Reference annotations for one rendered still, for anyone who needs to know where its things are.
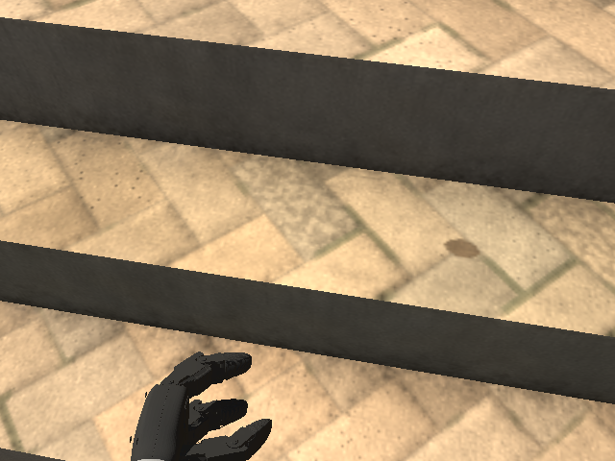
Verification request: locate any left robot hand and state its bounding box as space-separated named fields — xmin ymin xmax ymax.
xmin=130 ymin=352 xmax=272 ymax=461

